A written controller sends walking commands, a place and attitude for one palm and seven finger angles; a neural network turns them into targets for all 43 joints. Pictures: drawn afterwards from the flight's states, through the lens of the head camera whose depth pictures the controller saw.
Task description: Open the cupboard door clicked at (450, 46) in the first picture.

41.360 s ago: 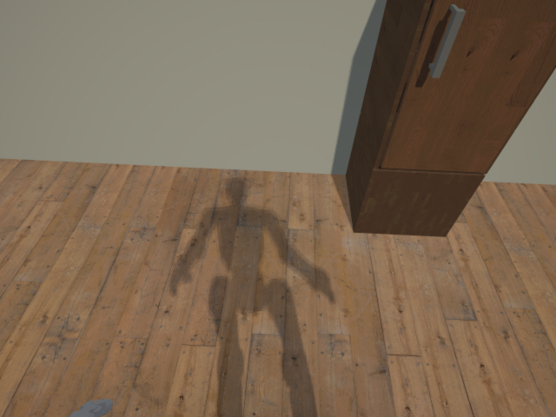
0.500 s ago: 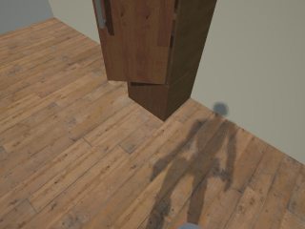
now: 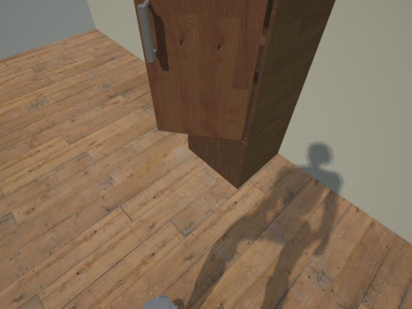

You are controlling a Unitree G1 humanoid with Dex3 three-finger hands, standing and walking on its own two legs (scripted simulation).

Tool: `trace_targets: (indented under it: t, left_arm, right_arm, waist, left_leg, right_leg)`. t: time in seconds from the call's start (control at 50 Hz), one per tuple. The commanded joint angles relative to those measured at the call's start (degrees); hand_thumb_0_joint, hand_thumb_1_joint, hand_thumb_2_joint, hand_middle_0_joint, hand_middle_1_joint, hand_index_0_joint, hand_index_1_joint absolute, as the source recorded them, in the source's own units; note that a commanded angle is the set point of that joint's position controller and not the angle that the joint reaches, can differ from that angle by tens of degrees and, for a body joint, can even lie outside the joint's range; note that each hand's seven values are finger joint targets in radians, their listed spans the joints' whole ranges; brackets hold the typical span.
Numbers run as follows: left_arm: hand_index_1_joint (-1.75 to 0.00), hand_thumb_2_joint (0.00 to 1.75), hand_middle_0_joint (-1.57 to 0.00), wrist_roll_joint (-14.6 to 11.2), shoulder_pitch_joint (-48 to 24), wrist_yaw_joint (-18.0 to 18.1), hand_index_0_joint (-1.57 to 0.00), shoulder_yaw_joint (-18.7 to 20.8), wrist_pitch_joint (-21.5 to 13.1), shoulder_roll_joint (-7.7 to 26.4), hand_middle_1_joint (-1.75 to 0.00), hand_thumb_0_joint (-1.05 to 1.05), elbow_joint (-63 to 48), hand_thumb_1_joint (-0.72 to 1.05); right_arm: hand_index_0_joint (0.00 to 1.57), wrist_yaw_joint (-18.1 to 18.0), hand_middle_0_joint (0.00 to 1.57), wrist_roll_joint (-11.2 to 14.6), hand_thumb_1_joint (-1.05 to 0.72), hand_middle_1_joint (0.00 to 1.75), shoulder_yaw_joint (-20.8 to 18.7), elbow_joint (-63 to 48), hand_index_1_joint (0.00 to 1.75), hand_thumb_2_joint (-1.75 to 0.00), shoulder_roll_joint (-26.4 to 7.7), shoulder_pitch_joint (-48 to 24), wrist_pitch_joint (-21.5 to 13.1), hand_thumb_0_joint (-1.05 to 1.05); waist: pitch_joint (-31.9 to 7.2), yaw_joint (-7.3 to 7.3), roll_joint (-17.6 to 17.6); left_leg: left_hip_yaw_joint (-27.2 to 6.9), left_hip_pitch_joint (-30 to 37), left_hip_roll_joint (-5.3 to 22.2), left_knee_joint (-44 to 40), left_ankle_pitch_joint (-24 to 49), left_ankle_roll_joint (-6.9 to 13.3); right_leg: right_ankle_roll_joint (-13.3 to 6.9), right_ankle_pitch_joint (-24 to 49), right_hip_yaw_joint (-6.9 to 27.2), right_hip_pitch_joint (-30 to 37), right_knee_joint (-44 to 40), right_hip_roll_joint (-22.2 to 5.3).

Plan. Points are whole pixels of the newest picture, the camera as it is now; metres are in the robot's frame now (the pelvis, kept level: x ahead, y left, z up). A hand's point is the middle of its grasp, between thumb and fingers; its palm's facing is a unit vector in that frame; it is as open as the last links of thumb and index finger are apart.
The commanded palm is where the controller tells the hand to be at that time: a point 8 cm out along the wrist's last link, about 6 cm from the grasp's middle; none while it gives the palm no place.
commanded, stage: take the last steps up to it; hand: left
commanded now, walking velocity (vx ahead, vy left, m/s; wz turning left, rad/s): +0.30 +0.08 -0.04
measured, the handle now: (148, 32) +0.84 +0.25 +0.11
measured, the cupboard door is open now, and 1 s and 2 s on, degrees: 38 38 38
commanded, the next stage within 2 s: come to a stop and stand still in 0.44 s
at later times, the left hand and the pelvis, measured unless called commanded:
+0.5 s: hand (127, 241) +0.29 +0.23 -0.17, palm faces -0.03 -0.97 -0.23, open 7.3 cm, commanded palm none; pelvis +0.19 +0.04 -0.01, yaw -3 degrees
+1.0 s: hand (116, 231) +0.32 +0.27 -0.19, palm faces +0.01 -0.98 -0.22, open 7.4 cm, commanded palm none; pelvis +0.26 +0.08 -0.01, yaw -4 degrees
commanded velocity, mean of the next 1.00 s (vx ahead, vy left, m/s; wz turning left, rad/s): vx -0.01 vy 0.00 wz -0.03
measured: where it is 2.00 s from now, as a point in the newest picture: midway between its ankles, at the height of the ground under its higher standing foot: outside the picture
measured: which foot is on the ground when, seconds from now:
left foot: up 0.00-0.06, down 0.08-0.52, up 0.54-0.80, down 0.82-1.00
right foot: down 0.00-0.10, up 0.12-0.48, down 0.50-0.82, up 0.84-1.00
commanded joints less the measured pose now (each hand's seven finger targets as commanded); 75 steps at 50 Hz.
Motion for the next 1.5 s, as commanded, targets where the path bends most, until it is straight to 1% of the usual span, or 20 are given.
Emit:
trace_targets:
  t: [0.0,0.04,0.08,0.12,0.22,0.44,0.46,0.5,0.56,0.66,0.76,0.8,0.82,0.94,1.08,1.16,1.22,1.36,1.4,1.48]
  left_arm:
    - [-0.3,0.9,-0.2,0.22,2.35,-0.17,-0.2,1.39,-0.09,9.25,-0.3,0.0,-0.94,0.9]
    - [-0.3,0.9,-0.2,0.09,1.62,-0.37,-0.2,1.11,0.43,8.16,-0.3,0.0,-1.16,0.9]
    - [-0.3,0.9,-0.2,-0.4,0.45,-0.61,-0.2,-0.06,0.59,3.56,-0.3,0.0,-4.6,0.9]
    - [-0.3,0.9,-0.2,-0.16,-5.45,-0.33,-0.2,-0.14,0.65,4.29,-0.3,0.0,-5.82,0.9]
    - [-0.3,0.9,-0.2,0.28,-0.32,-1.28,-0.2,-0.17,2.44,1.56,-0.3,0.0,-3.3,0.9]
    - [-0.3,0.9,-0.2,0.4,-2.46,-0.92,-0.2,0.11,2.13,3.15,-0.3,0.0,-4.96,0.9]
    - [-0.3,0.9,-0.2,0.48,1.66,-0.63,-0.2,0.73,1.64,5.68,-0.3,0.0,-3.66,0.9]
    - [-0.3,0.9,-0.2,-0.17,10.49,0.12,-0.2,2.11,0.89,13.75,-0.3,0.0,-1.3,0.9]
    - [-0.3,0.9,-0.2,-0.4,0.14,1.54,-0.2,0.19,0.76,7.22,-0.3,0.0,-3.52,0.9]
    - [-0.3,0.9,-0.2,-0.22,-3.66,2.17,-0.2,0.55,1.56,7.98,-0.3,0.0,-4.36,0.9]
    - [-0.3,0.9,-0.2,-0.68,-4.85,2.15,-0.2,1.19,3.93,9.53,-0.3,0.0,-4.48,0.9]
    - [-0.3,0.9,-0.2,-1.19,-3.34,2.16,-0.2,0.19,4.94,5.11,-0.3,0.0,-6.09,0.9]
    - [-0.3,0.9,-0.2,-1.1,-3.31,2.42,-0.2,-0.1,5.55,5.07,-0.3,0.0,-6.46,0.9]
    - [-0.3,0.9,-0.2,-0.65,-3.49,1.8,-0.2,0.79,6.97,5.75,-0.3,0.0,-5.49,0.9]
    - [-0.3,0.9,-0.2,-0.01,-4.12,0.69,-0.2,0.2,7.29,5.28,-0.3,0.0,-7.62,0.9]
    - [-0.3,0.9,-0.2,-0.13,2.6,0.43,-0.2,0.01,6.21,4.95,-0.3,0.0,-5.43,0.9]
    - [-0.3,0.9,-0.2,0.51,-2.1,1.23,-0.2,0.42,5.01,12.49,-0.3,0.0,-6.95,0.9]
    - [-0.3,0.9,-0.2,-0.67,-4.09,1.32,-0.2,-1.76,3.08,7.15,-0.3,0.0,-3.95,0.9]
    - [-0.3,0.9,-0.2,-1.38,-0.85,1.49,-0.2,-2.15,3.35,5.35,-0.3,0.0,-2.85,0.9]
    - [-0.3,0.9,-0.2,-1.14,-1.35,1.34,-0.2,-2.15,4.22,5.62,-0.3,0.0,-0.42,0.9]
  right_arm:
    - [0.2,0.3,0.2,0.17,-0.9,0.3,0.36,-3.2,0.3,-0.9,-1.16,-0.3,-1.74,0.0]
    - [0.2,-0.49,0.2,-0.11,-0.9,0.3,-0.62,-0.67,0.3,-0.9,-5.2,8.06,-2.31,0.0]
    - [0.2,-2.18,0.2,-0.68,-0.9,0.3,-2.75,1.59,0.3,-0.9,-14.5,20.35,-2.25,0.0]
    - [0.2,-2.79,0.2,-0.32,-0.9,0.3,-1.71,0.51,0.3,-0.9,-11.62,15.52,-2.26,0.0]
    - [0.2,-3.27,0.2,0.11,-0.9,0.3,0.21,-0.95,0.3,-0.9,-5.78,6.32,-3.59,0.0]
    - [0.2,-2.83,0.2,0.0,-0.9,0.3,0.56,1.37,0.3,-0.9,-5.45,6.95,-2.01,0.0]
    - [0.2,-2.71,0.2,0.42,-0.9,0.3,0.86,1.38,0.3,-0.9,-4.31,6.71,-2.06,0.0]
    - [0.2,-2.17,0.2,0.81,-0.9,0.3,0.91,-0.63,0.3,-0.9,-3.11,7.05,-1.8,0.0]
    - [0.2,-2.83,0.2,1.14,-0.9,0.3,1.11,0.39,0.3,-0.9,-1.86,3.65,-0.67,0.0]
    - [0.2,-2.86,0.2,1.55,-0.9,0.3,1.66,2.14,0.3,-0.9,0.6,6.95,1.59,0.0]
    - [0.2,-3.16,0.2,0.83,-0.9,0.3,-0.05,0.53,0.3,-0.9,-3.59,5.58,2.41,0.0]
    - [0.2,-3.64,0.2,0.34,-0.9,0.3,-1.12,-1.26,0.3,-0.9,-10.29,5.85,1.91,0.0]
    - [0.2,-3.84,0.2,0.13,-0.9,0.3,-1.47,-1.54,0.3,-0.9,-11.62,6.0,2.08,0.0]
    - [0.2,-5.22,0.2,-0.1,-0.9,0.3,-0.78,-4.6,0.3,-0.9,-9.47,-1.27,1.68,0.0]
    - [0.2,-4.62,0.2,-0.17,-0.9,0.3,-1.85,-4.43,0.3,-0.9,-10.9,-0.07,1.56,0.0]
    - [0.2,-3.68,0.2,0.17,-0.9,0.3,-2.27,-4.33,0.3,-0.9,-11.39,-1.64,2.05,0.0]
    - [0.2,-2.53,0.2,0.93,-0.9,0.3,-0.7,-6.32,0.3,-0.9,-4.14,-3.85,2.96,0.0]
    - [0.2,-2.79,0.2,0.91,-0.9,0.3,0.72,0.25,0.3,-0.9,-3.51,3.09,1.17,0.0]
    - [0.2,-3.84,0.2,0.65,-0.9,0.3,0.87,1.54,0.3,-0.9,-6.34,3.38,0.01,0.0]
    - [0.2,-3.98,0.2,0.9,-0.9,0.3,1.55,3.43,0.3,-0.9,-4.86,2.49,0.3,0.0]
  waist:
    - [0.86,-0.2,-8.39]
    - [-1.89,-4.73,-0.37]
    - [-9.2,-8.95,19.98]
    - [-4.47,-7.08,9.65]
    - [1.33,-0.79,7.95]
    - [1.08,1.25,2.99]
    - [-0.13,3.1,-1.86]
    - [-4.62,5.2,-17.53]
    - [-0.01,0.69,-8.01]
    - [-6.94,-1.26,-6.01]
    - [-4.2,-1.96,-6.05]
    - [-6.23,-1.86,10.86]
    - [-5.93,-2.71,13.27]
    - [-6.01,-1.53,7.42]
    - [-7.02,-3.14,10.71]
    - [-6.45,-0.52,8.83]
    - [1.26,-0.93,-14.34]
    - [-1.2,-3.0,-4.7]
    - [-3.77,-1.04,4.2]
    - [0.67,-0.58,8.17]
  left_leg:
    - [3.95,8.11,-3.29,-9.06,2.27,0.28]
    - [3.66,24.14,-3.25,-13.75,0.77,1.43]
    - [-25.36,36.56,17.4,-24.19,-1.25,11.32]
    - [-22.75,28.76,17.67,-25.4,1.2,12.93]
    - [-7.77,15.81,11.27,-30.0,5.14,10.06]
    - [-1.28,13.23,7.39,-19.79,4.93,8.06]
    - [1.26,8.48,3.69,-12.15,2.07,5.75]
    - [4.9,-6.5,-5.23,14.67,-23.77,1.34]
    - [-4.54,-3.14,-0.45,18.11,-14.82,0.43]
    - [0.0,7.32,-3.95,1.12,-7.3,-1.63]
    - [-0.54,15.15,-2.26,-13.47,12.33,-0.67]
    - [-16.71,20.76,13.94,-15.85,48.91,8.95]
    - [-18.1,17.29,17.81,-18.85,48.63,13.89]
    - [-12.73,16.83,12.92,-17.83,33.67,13.12]
    - [-14.24,18.27,14.0,-22.25,12.43,11.74]
    - [-10.39,10.05,8.84,-21.27,-0.26,6.96]
    - [-1.82,3.5,-3.33,-2.81,-13.11,-0.17]
    - [-5.44,16.76,-1.5,-14.74,11.53,1.0]
    - [-10.07,17.97,4.02,-15.77,21.65,3.44]
    - [-9.23,13.3,2.11,-20.73,6.7,2.51]
  right_leg:
    - [-6.58,9.21,6.66,-3.93,-4.52,-12.05]
    - [-4.57,9.55,2.85,-12.16,8.79,-8.67]
    - [-1.31,-18.96,-0.35,-29.15,40.4,3.07]
    - [-3.24,-13.24,7.02,-33.79,52.67,-1.4]
    - [-1.76,-1.78,7.21,-27.44,43.44,-3.02]
    - [-2.1,4.91,2.76,-6.67,10.0,2.14]
    - [-3.21,6.07,6.89,1.57,6.35,-0.09]
    - [-15.25,8.55,34.51,12.66,-6.3,-21.03]
    - [-13.62,29.23,21.67,0.07,-5.23,-16.23]
    - [-10.56,50.98,9.22,0.89,2.35,-10.52]
    - [-6.17,35.86,8.18,-5.53,9.78,-8.79]
    - [-0.11,-2.05,2.84,-15.01,20.46,0.62]
    - [-0.26,-22.34,5.59,-14.6,33.35,3.71]
    - [0.31,-14.22,12.1,-21.22,46.75,4.54]
    - [0.32,-13.44,9.27,-17.41,29.51,3.22]
    - [-1.15,-2.2,5.06,-2.26,5.2,4.76]
    - [-10.35,-13.27,25.7,-12.71,-12.78,-14.0]
    - [-4.82,17.19,12.16,-9.86,3.57,-4.22]
    - [-1.86,11.08,10.65,-6.33,3.72,-0.82]
    - [-2.01,2.11,11.11,-4.74,-0.27,-0.49]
